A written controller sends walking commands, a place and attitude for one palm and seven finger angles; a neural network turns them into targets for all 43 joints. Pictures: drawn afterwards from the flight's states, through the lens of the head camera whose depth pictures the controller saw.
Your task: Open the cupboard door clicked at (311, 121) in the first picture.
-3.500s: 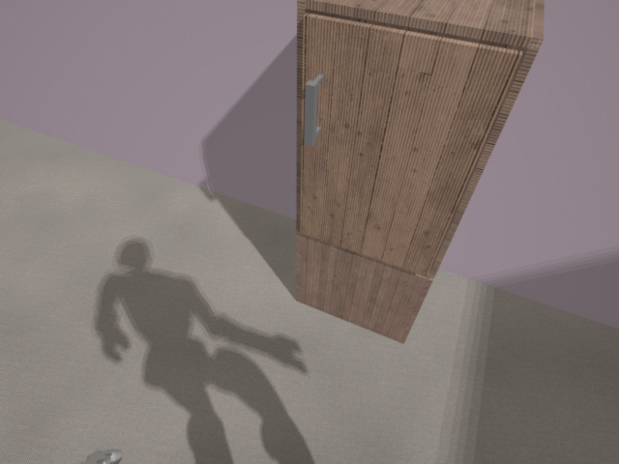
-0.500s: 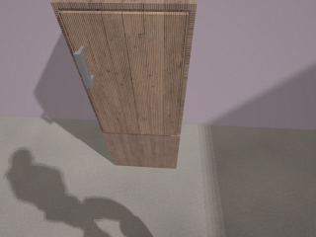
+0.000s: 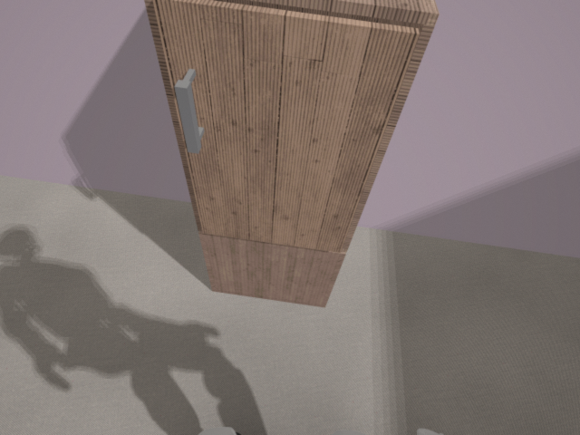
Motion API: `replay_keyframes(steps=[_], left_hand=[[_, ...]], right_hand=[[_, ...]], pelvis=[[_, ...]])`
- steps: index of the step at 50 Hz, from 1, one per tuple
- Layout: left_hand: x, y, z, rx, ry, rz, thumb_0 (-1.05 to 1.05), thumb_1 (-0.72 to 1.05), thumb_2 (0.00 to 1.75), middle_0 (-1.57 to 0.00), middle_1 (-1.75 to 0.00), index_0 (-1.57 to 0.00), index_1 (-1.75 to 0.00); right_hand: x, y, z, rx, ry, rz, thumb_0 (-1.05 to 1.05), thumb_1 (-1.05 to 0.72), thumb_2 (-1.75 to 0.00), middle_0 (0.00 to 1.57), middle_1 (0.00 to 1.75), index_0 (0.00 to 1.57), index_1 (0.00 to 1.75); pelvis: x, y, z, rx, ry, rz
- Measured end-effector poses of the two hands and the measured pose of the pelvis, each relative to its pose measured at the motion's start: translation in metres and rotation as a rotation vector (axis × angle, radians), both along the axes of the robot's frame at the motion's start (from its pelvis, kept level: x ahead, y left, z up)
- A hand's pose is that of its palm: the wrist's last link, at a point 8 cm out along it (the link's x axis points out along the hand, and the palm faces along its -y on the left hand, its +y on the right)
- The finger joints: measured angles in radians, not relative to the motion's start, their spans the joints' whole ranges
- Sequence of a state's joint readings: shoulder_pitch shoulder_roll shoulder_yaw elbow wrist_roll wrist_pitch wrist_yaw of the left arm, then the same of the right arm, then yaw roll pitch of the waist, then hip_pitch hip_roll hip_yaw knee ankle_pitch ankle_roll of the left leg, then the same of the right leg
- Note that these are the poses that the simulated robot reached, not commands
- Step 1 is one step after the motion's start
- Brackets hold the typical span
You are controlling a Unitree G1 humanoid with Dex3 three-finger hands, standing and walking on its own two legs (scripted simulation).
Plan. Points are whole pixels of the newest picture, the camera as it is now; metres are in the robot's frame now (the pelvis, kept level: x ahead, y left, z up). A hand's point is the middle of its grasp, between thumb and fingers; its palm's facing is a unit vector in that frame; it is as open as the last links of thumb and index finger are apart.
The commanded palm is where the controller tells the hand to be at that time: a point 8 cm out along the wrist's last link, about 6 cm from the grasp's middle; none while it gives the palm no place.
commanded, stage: come to a stop and stand still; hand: left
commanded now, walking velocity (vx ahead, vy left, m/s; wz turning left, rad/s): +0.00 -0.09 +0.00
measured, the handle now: (192, 112) +0.59 +0.23 +0.08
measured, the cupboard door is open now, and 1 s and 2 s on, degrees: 0 0 0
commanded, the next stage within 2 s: look again from close up in 0.64 s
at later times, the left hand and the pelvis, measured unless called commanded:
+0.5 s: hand out of the picture -0.03 +0.11 -0.17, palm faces +0.07 -0.98 -0.19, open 7.3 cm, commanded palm none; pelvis -0.04 -0.06 +0.00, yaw +2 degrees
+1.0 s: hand out of the picture -0.07 +0.13 -0.17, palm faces +0.04 -0.98 -0.19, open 7.4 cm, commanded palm none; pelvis -0.06 -0.04 +0.00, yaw +1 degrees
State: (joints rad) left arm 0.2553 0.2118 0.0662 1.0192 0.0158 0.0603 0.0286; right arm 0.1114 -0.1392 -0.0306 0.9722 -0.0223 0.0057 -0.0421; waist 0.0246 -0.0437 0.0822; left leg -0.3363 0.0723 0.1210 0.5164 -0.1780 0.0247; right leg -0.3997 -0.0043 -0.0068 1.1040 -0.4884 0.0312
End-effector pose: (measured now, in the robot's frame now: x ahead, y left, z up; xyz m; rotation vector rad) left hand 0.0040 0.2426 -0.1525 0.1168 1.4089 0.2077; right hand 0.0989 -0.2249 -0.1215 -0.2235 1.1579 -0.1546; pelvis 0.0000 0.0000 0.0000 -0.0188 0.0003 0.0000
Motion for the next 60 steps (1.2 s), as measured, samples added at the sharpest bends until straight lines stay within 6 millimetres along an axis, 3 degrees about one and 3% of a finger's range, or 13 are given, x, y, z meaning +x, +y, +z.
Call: replay_keyframes(steps=[4,9,12,16,20,24,29,37,43,52,60], left_hand=[[0.004,-0.002,0.007,0.018,-0.024,-0.028,0.01,0.91,0.9,-0.2,-0.3,-0.2,-0.3],[0.006,-0.019,0.016,0.052,-0.09,-0.054,0.01,0.91,0.9,-0.2,-0.3,-0.19,-0.3],[-0.005,-0.036,0.019,0.074,-0.114,-0.058,0.01,0.91,0.9,-0.2,-0.3,-0.19,-0.3],[-0.021,-0.059,0.027,0.059,-0.099,-0.039,0.01,0.91,0.9,-0.2,-0.3,-0.2,-0.3],[-0.029,-0.079,0.023,0.022,-0.071,-0.044,0.01,0.91,0.9,-0.2,-0.3,-0.2,-0.3],[-0.04,-0.085,0.012,0.0,-0.043,-0.022,0.02,0.94,0.9,-0.2,-0.3,-0.2,-0.3],[-0.056,-0.092,0.004,-0.039,-0.007,0.012,0.02,0.94,0.9,-0.2,-0.3,-0.2,-0.3],[-0.074,-0.104,0.009,-0.067,0.024,0.011,0.01,0.92,0.9,-0.2,-0.3,-0.2,-0.3],[-0.085,-0.094,0.007,-0.043,0.014,-0.03,0.01,0.91,0.9,-0.2,-0.3,-0.2,-0.3],[-0.072,-0.063,0.011,-0.001,-0.025,-0.037,0.01,0.91,0.9,-0.2,-0.3,-0.2,-0.3],[-0.059,-0.06,0.013,0.001,-0.036,-0.048,0.01,0.91,0.9,-0.2,-0.3,-0.2,-0.3]], right_hand=[[-0.015,-0.007,-0.003,0.022,-0.006,-0.028,0.0,-0.91,-0.9,0.2,0.3,0.21,0.3],[-0.054,-0.031,-0.019,0.057,0.04,-0.064,0.0,-0.91,-0.9,0.2,0.3,0.21,0.3],[-0.08,-0.049,-0.032,0.08,0.091,-0.091,0.0,-0.91,-0.9,0.2,0.3,0.21,0.3],[-0.111,-0.063,-0.03,0.093,0.174,-0.108,0.01,-0.91,-0.9,0.2,0.3,0.2,0.3],[-0.136,-0.07,-0.026,0.084,0.223,-0.123,0.01,-0.91,-0.9,0.19,0.3,0.2,0.3],[-0.153,-0.069,-0.025,0.062,0.282,-0.114,0.01,-0.91,-0.9,0.19,0.3,0.2,0.3],[-0.157,-0.057,-0.018,0.056,0.303,-0.086,0.01,-0.91,-0.9,0.19,0.3,0.2,0.3],[-0.152,-0.048,-0.019,0.072,0.261,-0.073,0.02,-0.93,-0.9,0.2,0.3,0.2,0.3],[-0.152,-0.048,-0.026,0.081,0.204,-0.067,0.02,-0.94,-0.9,0.2,0.3,0.2,0.3],[-0.167,-0.023,-0.028,0.116,0.214,-0.054,0.01,-0.92,-0.9,0.19,0.3,0.2,0.3],[-0.17,-0.014,-0.028,0.132,0.243,-0.056,0.01,-0.92,-0.9,0.2,0.3,0.2,0.3]], pelvis=[[-0.011,-0.007,0.001,0.002,-0.003,-0.012],[-0.026,-0.026,-0.003,0.017,-0.011,-0.01],[-0.033,-0.04,-0.008,0.03,-0.019,-0.002],[-0.034,-0.052,0.002,0.037,-0.011,0.001],[-0.035,-0.06,0.005,0.029,0.001,0.009],[-0.036,-0.063,0.001,0.004,0.009,0.022],[-0.039,-0.066,0.003,0.016,-0.004,0.019],[-0.044,-0.063,0.008,0.016,-0.029,0.012],[-0.056,-0.052,0.001,-0.009,-0.019,0.014],[-0.055,-0.041,0.0,0.017,-0.017,0.008],[-0.05,-0.038,0.001,0.026,-0.011,0.002]])
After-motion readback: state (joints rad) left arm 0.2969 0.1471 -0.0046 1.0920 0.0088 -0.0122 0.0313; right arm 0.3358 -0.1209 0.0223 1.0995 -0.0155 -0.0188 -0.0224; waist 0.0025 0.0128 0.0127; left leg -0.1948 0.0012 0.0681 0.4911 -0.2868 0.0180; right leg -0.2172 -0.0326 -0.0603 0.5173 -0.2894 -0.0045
